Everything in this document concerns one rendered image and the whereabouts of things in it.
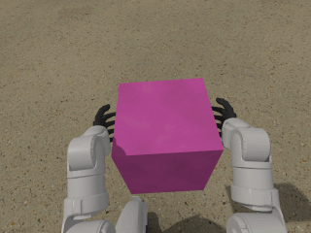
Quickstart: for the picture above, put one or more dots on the left robot hand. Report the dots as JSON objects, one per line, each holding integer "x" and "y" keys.
{"x": 100, "y": 119}

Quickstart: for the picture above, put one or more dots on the left robot upper arm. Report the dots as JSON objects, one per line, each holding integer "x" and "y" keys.
{"x": 91, "y": 226}

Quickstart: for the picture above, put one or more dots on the carton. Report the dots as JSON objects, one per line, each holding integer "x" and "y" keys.
{"x": 165, "y": 137}

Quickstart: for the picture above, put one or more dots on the right robot hand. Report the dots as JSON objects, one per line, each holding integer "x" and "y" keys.
{"x": 227, "y": 112}

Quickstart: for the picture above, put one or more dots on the right robot forearm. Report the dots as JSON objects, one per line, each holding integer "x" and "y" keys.
{"x": 251, "y": 159}

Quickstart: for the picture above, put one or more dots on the left robot forearm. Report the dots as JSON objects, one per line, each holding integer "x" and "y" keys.
{"x": 86, "y": 188}

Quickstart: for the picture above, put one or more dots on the right robot upper arm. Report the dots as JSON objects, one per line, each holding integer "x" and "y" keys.
{"x": 254, "y": 223}

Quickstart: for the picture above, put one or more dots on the left robot thigh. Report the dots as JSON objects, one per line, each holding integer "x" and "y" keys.
{"x": 133, "y": 218}

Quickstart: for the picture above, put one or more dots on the robot left shin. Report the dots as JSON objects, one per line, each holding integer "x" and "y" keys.
{"x": 137, "y": 198}

